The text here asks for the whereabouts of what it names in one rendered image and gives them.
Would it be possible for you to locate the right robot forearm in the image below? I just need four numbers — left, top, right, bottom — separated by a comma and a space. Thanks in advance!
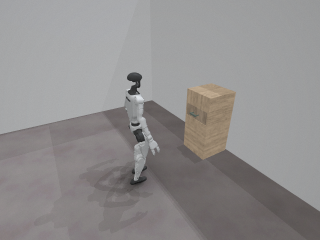
140, 117, 153, 142

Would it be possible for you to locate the handle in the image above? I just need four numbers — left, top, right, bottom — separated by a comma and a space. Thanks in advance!
189, 112, 199, 117

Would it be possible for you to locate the robot right thigh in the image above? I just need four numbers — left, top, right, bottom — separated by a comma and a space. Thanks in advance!
135, 130, 149, 162

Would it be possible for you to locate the drawer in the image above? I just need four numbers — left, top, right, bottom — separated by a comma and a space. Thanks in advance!
187, 103, 208, 125

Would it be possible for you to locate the cabinet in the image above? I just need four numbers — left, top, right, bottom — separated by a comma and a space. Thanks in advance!
184, 83, 236, 160

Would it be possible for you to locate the humanoid robot head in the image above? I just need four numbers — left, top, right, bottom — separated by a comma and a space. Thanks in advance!
127, 72, 142, 96

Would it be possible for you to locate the left robot upper arm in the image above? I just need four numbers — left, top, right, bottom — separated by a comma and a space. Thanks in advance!
124, 89, 130, 108

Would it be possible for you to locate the right robot upper arm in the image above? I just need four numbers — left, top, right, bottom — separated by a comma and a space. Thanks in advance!
134, 95, 144, 124

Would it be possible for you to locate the right robot hand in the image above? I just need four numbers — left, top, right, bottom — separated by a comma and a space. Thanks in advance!
148, 140, 160, 156

